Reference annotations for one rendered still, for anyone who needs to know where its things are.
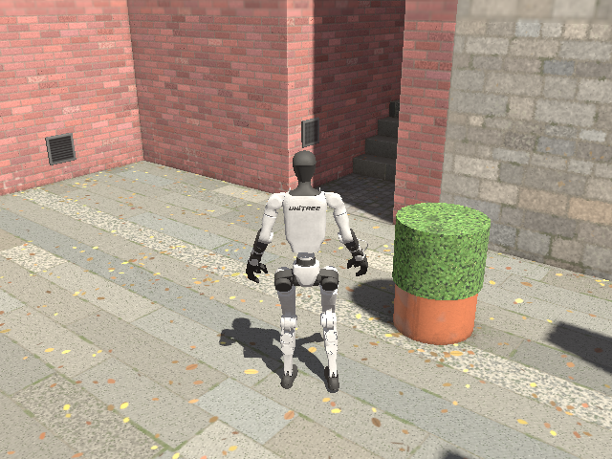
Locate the right robot hand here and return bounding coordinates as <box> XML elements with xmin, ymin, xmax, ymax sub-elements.
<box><xmin>347</xmin><ymin>255</ymin><xmax>368</xmax><ymax>276</ymax></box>

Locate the robot right thigh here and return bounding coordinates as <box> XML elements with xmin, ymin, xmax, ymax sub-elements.
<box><xmin>319</xmin><ymin>266</ymin><xmax>339</xmax><ymax>330</ymax></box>

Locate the left robot upper arm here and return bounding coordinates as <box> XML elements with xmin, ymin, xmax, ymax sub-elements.
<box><xmin>258</xmin><ymin>192</ymin><xmax>285</xmax><ymax>244</ymax></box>

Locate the robot head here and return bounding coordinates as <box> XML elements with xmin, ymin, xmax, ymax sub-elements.
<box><xmin>289</xmin><ymin>150</ymin><xmax>321</xmax><ymax>196</ymax></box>

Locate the right robot forearm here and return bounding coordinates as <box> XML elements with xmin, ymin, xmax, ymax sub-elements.
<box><xmin>344</xmin><ymin>229</ymin><xmax>365</xmax><ymax>261</ymax></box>

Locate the right robot upper arm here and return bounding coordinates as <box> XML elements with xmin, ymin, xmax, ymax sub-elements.
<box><xmin>324</xmin><ymin>192</ymin><xmax>354</xmax><ymax>244</ymax></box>

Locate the left robot forearm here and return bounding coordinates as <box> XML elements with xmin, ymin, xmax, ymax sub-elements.
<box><xmin>249</xmin><ymin>229</ymin><xmax>268</xmax><ymax>266</ymax></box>

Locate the left robot hand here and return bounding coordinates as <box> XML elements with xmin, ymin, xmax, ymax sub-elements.
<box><xmin>246</xmin><ymin>260</ymin><xmax>268</xmax><ymax>283</ymax></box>

